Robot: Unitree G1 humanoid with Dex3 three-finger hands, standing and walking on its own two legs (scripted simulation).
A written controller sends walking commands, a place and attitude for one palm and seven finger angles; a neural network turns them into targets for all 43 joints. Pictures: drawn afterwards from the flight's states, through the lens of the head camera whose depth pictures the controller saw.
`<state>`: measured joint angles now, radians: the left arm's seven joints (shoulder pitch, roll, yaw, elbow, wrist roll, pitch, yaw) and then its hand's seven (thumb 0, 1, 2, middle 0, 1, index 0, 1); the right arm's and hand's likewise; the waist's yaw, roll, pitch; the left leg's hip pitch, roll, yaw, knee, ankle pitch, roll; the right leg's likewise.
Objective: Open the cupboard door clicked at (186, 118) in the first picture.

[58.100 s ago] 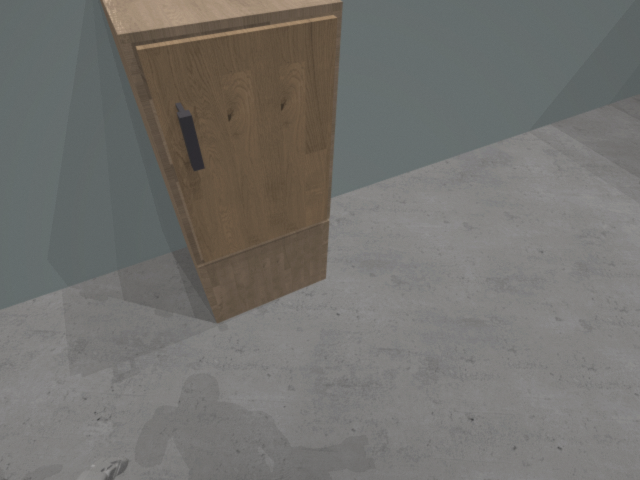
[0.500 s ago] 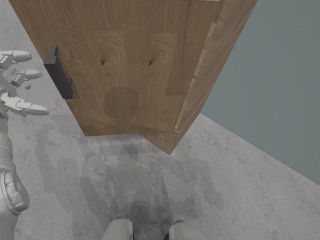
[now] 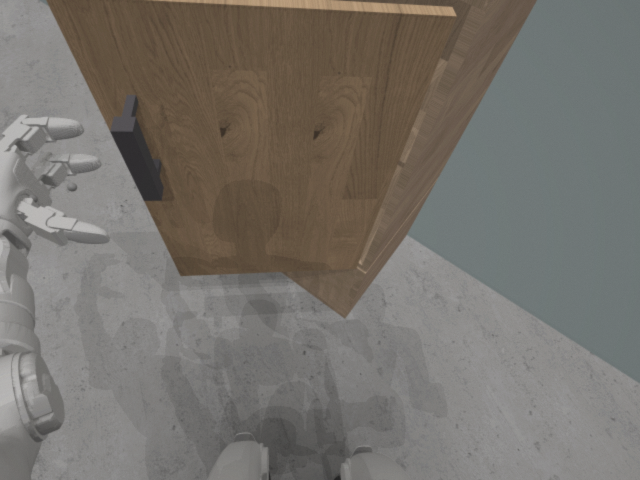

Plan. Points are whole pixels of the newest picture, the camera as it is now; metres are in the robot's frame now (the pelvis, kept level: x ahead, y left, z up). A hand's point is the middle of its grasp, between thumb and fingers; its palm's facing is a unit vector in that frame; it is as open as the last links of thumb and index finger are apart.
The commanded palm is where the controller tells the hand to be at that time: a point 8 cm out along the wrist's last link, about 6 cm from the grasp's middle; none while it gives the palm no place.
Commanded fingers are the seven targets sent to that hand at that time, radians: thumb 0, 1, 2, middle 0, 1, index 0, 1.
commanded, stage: move the hooked fingers beside the handle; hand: left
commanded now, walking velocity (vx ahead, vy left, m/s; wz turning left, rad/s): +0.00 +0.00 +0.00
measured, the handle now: (142, 150) +0.50 +0.22 +0.07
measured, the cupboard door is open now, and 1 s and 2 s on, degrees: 42 42 42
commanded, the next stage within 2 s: slide the fingers in behind the handle in 0.24 s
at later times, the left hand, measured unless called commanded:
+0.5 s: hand (87, 181) +0.45 +0.27 +0.08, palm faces +0.08 -1.00 -0.02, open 14.0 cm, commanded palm +0.42 +0.31 +0.08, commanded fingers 0.00 -0.50 0.30 -0.30 -1.20 -0.30 -1.20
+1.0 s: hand (116, 181) +0.45 +0.24 +0.08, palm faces +0.08 -1.00 -0.01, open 14.0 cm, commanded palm +0.42 +0.28 +0.08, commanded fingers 0.00 -0.50 0.30 -0.30 -1.20 -0.30 -1.20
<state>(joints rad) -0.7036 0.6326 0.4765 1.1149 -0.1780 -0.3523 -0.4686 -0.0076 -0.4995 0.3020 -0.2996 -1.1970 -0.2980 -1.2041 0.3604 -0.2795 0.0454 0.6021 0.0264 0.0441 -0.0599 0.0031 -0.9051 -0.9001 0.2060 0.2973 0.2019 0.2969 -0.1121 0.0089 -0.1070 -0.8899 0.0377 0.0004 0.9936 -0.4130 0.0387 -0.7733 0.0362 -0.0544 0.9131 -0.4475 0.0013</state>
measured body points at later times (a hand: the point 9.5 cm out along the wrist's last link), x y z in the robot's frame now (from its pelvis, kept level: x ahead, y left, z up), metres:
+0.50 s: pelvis +0.00 +0.00 +0.00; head +0.10 +0.03 +0.44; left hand +0.44 +0.32 +0.08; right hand +0.03 -0.27 -0.11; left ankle +0.03 +0.09 -0.68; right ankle -0.01 -0.13 -0.68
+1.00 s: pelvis +0.00 -0.01 +0.00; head +0.10 +0.01 +0.44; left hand +0.44 +0.29 +0.08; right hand +0.05 -0.28 -0.11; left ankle +0.03 +0.09 -0.68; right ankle -0.01 -0.13 -0.68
